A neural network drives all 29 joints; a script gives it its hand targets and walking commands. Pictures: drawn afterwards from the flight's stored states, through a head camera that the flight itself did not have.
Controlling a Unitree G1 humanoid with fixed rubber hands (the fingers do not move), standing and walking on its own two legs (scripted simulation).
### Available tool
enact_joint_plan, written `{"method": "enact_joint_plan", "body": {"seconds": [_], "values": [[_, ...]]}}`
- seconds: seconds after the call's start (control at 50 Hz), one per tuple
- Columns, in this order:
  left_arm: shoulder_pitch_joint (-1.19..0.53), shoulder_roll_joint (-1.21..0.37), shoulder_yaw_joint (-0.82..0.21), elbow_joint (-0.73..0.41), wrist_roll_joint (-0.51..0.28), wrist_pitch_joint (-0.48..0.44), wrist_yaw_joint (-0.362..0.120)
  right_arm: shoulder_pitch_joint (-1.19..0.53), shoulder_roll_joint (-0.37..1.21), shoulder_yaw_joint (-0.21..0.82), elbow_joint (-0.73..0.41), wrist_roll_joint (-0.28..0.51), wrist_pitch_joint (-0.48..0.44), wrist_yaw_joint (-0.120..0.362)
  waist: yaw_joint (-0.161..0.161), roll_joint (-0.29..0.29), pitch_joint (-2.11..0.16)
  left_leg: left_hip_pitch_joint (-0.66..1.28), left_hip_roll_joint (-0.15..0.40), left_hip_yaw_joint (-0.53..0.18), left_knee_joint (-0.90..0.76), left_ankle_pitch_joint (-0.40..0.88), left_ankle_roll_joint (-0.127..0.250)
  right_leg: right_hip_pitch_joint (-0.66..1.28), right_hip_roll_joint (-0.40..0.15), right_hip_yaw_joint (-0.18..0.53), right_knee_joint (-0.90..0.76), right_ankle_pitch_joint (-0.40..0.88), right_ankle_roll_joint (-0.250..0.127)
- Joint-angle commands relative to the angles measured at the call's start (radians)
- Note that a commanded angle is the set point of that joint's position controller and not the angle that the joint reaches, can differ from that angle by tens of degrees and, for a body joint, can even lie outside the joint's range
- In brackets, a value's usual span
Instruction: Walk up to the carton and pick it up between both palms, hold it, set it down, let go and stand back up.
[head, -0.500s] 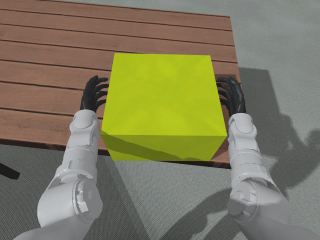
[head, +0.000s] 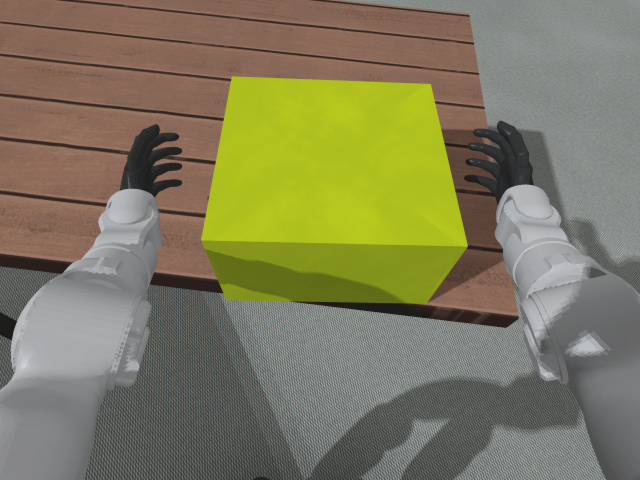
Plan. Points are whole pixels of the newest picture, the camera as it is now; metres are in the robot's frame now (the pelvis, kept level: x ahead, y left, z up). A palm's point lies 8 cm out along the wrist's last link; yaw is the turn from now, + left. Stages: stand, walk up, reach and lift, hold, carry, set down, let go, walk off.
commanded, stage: set down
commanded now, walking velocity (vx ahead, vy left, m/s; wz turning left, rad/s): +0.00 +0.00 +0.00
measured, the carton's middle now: (329, 190) +0.49 +0.01 +0.03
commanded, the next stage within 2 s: none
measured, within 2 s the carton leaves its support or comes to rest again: neither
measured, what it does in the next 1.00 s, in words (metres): stands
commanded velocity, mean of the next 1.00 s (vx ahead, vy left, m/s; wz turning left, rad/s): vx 0.00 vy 0.00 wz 0.00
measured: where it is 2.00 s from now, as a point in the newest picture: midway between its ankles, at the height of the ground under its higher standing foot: outside the picture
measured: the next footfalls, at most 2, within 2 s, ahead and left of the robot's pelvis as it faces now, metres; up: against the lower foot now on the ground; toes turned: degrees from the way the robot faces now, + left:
none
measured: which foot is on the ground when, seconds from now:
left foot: down 0.00-1.00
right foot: down 0.00-1.00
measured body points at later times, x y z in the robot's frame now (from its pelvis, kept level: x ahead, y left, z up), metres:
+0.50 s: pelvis -0.02 -0.01 +0.00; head +0.08 +0.00 +0.43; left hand +0.47 +0.24 +0.12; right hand +0.49 -0.24 +0.14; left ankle +0.00 +0.13 -0.72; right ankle +0.00 -0.11 -0.72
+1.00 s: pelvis -0.01 +0.00 +0.02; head +0.05 +0.01 +0.47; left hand +0.45 +0.25 +0.16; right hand +0.46 -0.26 +0.17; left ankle +0.00 +0.13 -0.72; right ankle +0.00 -0.11 -0.72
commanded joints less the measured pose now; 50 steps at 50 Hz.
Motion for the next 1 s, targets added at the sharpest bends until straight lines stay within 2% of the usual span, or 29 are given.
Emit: {"method": "enact_joint_plan", "body": {"seconds": [0.0,0.08,0.12,0.14,0.18,0.2,0.22,0.24,0.28,0.32,0.34,0.4,0.42,0.44,0.48,0.5,0.52,0.54,0.58,0.6,0.64,0.68,0.72,0.74,0.8,0.84,0.9,0.94,0.98], "values": [[-0.447,0.127,-0.074,-0.165,-0.076,-0.03,-0.009,-0.399,-0.23,0.018,-0.126,0.069,-0.028,0.025,-0.03,0.06,-0.672,0.499,-0.019,-0.004,0.072,0.504,-0.057,0.036,0.021,-0.052,-0.007,0.347,0.044],[-0.467,0.138,-0.116,-0.245,-0.117,-0.018,-0.016,-0.428,-0.249,0.028,-0.191,0.087,-0.02,0.052,-0.035,0.056,-0.772,0.463,-0.025,-0.002,0.094,0.496,-0.054,0.035,0.022,-0.058,0.022,0.382,0.05],[-0.475,0.167,-0.108,-0.269,-0.121,0.008,-0.021,-0.426,-0.255,0.036,-0.187,0.108,0.011,0.066,-0.03,0.06,-0.759,0.408,-0.035,0.001,0.085,0.434,-0.04,0.068,0.014,-0.045,0.027,0.36,0.052],[-0.463,0.177,-0.109,-0.287,-0.125,0.023,-0.022,-0.43,-0.267,0.05,-0.217,0.122,0.022,0.069,-0.017,0.042,-0.773,0.396,-0.037,0.0,0.076,0.446,-0.034,0.097,0.013,-0.039,0.031,0.383,0.052],[-0.455,0.196,-0.1,-0.251,-0.122,0.043,-0.03,-0.442,-0.249,0.062,-0.206,0.125,0.041,0.077,-0.01,-0.01,-0.717,0.284,-0.053,0.004,0.06,0.341,-0.002,0.144,0.001,-0.022,0.039,0.362,0.07],[-0.468,0.22,-0.082,-0.273,-0.125,0.046,-0.028,-0.467,-0.272,0.055,-0.268,0.123,0.043,0.078,0.004,-0.033,-0.762,0.24,-0.053,0.009,0.049,0.294,0.005,0.196,0.0,-0.021,0.052,0.358,0.08],[-0.482,0.241,-0.093,-0.306,-0.136,0.05,-0.024,-0.479,-0.285,0.047,-0.321,0.125,0.046,0.076,-0.014,-0.048,-0.823,0.213,-0.055,0.015,0.042,0.296,0.012,0.266,-0.003,-0.013,0.064,0.409,0.088],[-0.472,0.242,-0.071,-0.322,-0.122,0.057,-0.02,-0.476,-0.276,0.039,-0.337,0.111,0.054,0.069,-0.012,-0.069,-0.829,0.175,-0.066,0.015,0.042,0.303,0.016,0.311,-0.006,-0.002,0.077,0.458,0.093],[-0.456,0.282,-0.029,-0.341,-0.097,0.085,-0.015,-0.485,-0.286,0.047,-0.386,0.128,0.072,0.057,0.017,-0.078,-0.859,0.127,-0.071,0.026,0.032,0.283,0.025,0.422,-0.011,0.018,0.096,0.518,0.105],[-0.464,0.29,-0.036,-0.289,-0.101,0.123,-0.023,-0.486,-0.287,0.065,-0.348,0.126,0.116,0.043,0.009,-0.133,-0.784,0.07,-0.076,0.018,-0.012,0.198,0.042,0.479,-0.022,0.033,0.085,0.509,0.115],[-0.466,0.287,-0.037,-0.299,-0.105,0.134,-0.023,-0.469,-0.284,0.06,-0.329,0.14,0.127,0.037,-0.003,-0.102,-0.742,0.048,-0.075,0.022,-0.023,0.187,0.038,0.48,-0.017,0.031,0.082,0.502,0.11],[-0.516,0.284,-0.059,-0.344,-0.117,0.166,-0.025,-0.5,-0.295,0.044,-0.354,0.136,0.157,0.025,-0.022,-0.067,-0.747,0.148,-0.069,0.019,-0.03,0.206,0.038,0.445,-0.017,0.033,0.039,0.439,0.102],[-0.513,0.284,-0.062,-0.305,-0.114,0.172,-0.026,-0.5,-0.284,0.038,-0.329,0.121,0.17,0.026,-0.03,-0.088,-0.717,0.147,-0.071,0.011,-0.03,0.183,0.036,0.412,-0.012,0.023,0.032,0.406,0.1],[-0.532,0.282,-0.074,-0.321,-0.127,0.172,-0.027,-0.503,-0.305,0.022,-0.322,0.115,0.166,0.027,-0.039,-0.06,-0.717,0.165,-0.068,0.01,-0.038,0.188,0.028,0.394,-0.015,0.022,0.026,0.394,0.092],[-0.514,0.264,-0.104,-0.266,-0.136,0.185,-0.029,-0.5,-0.282,0.049,-0.278,0.134,0.183,0.03,-0.027,-0.057,-0.66,0.2,-0.063,0.004,-0.042,0.19,0.028,0.356,-0.021,0.019,0.004,0.362,0.082],[-0.517,0.269,-0.105,-0.303,-0.135,0.188,-0.026,-0.495,-0.301,0.044,-0.294,0.154,0.181,0.039,-0.016,-0.025,-0.685,0.258,-0.057,0.003,-0.046,0.229,0.024,0.329,-0.013,0.013,-0.005,0.374,0.08],[-0.504,0.271,-0.085,-0.298,-0.123,0.193,-0.027,-0.496,-0.305,0.057,-0.293,0.153,0.185,0.041,-0.012,-0.03,-0.68,0.257,-0.059,0.007,-0.038,0.261,0.022,0.348,-0.015,0.013,-0.005,0.409,0.082],[-0.508,0.287,-0.081,-0.35,-0.123,0.2,-0.028,-0.495,-0.326,0.046,-0.353,0.15,0.184,0.04,-0.026,-0.04,-0.731,0.291,-0.058,0.005,-0.04,0.303,0.017,0.388,-0.006,0.003,-0.001,0.478,0.084],[-0.509,0.274,-0.067,-0.353,-0.1,0.224,-0.03,-0.484,-0.335,0.045,-0.312,0.152,0.188,0.042,-0.02,0.0,-0.67,0.325,-0.056,0.001,-0.046,0.35,0.005,0.38,0.0,-0.001,-0.011,0.49,0.079],[-0.513,0.269,-0.07,-0.339,-0.104,0.238,-0.03,-0.488,-0.334,0.041,-0.286,0.143,0.196,0.046,-0.033,-0.008,-0.643,0.378,-0.054,-0.005,-0.048,0.351,0.0,0.343,0.006,-0.012,-0.022,0.464,0.077],[-0.528,0.25,-0.097,-0.375,-0.117,0.262,-0.025,-0.483,-0.353,0.041,-0.242,0.175,0.212,0.062,-0.04,0.058,-0.596,0.495,-0.039,-0.02,-0.055,0.388,-0.014,0.225,0.019,-0.03,-0.062,0.397,0.051],[-0.53,0.254,-0.084,-0.484,-0.103,0.296,-0.014,-0.481,-0.396,0.036,-0.31,0.19,0.218,0.077,-0.027,0.105,-0.654,0.609,-0.034,-0.031,-0.027,0.489,-0.035,0.177,0.03,-0.038,-0.077,0.412,0.043],[-0.536,0.263,-0.066,-0.495,-0.089,0.336,-0.011,-0.476,-0.404,0.018,-0.309,0.168,0.237,0.083,-0.042,0.108,-0.631,0.644,-0.031,-0.037,-0.029,0.513,-0.039,0.186,0.037,-0.041,-0.094,0.427,0.038],[-0.49,0.251,-0.049,-0.536,-0.067,0.354,-0.012,-0.434,-0.391,0.029,-0.316,0.177,0.245,0.085,-0.032,0.108,-0.616,0.659,-0.031,-0.034,-0.033,0.537,-0.038,0.209,0.038,-0.04,-0.099,0.451,0.039],[-0.434,0.27,-0.003,-0.57,-0.04,0.401,-0.028,-0.408,-0.398,0.048,-0.341,0.186,0.266,0.085,-0.008,0.042,-0.586,0.632,-0.039,-0.028,-0.066,0.513,-0.016,0.32,0.034,-0.026,-0.12,0.482,0.05],[-0.309,0.262,0.044,-0.582,-0.003,0.427,-0.041,-0.322,-0.386,0.067,-0.382,0.175,0.273,0.071,-0.003,-0.019,-0.509,0.563,-0.05,-0.025,-0.099,0.488,0.01,0.451,0.025,-0.001,-0.116,0.541,0.064],[-0.294,0.287,0.083,-0.668,0.016,0.428,-0.049,-0.293,-0.386,0.034,-0.448,0.171,0.275,0.055,-0.006,0.006,-0.498,0.549,-0.062,-0.017,-0.133,0.448,0.02,0.491,0.022,0.011,-0.132,0.494,0.063],[-0.18,0.247,0.092,-0.736,0.032,0.424,-0.047,-0.159,-0.344,0.049,-0.501,0.174,0.267,0.045,-0.019,0.024,-0.458,0.608,-0.06,-0.03,-0.136,0.478,0.016,0.491,0.021,0.011,-0.145,0.518,0.057],[-0.068,0.233,0.13,-0.782,0.058,0.435,-0.055,-0.079,-0.328,0.053,-0.553,0.175,0.266,0.038,0.001,0.006,-0.4,0.627,-0.064,-0.023,-0.143,0.49,0.018,0.536,0.02,0.023,-0.159,0.507,0.057]]}}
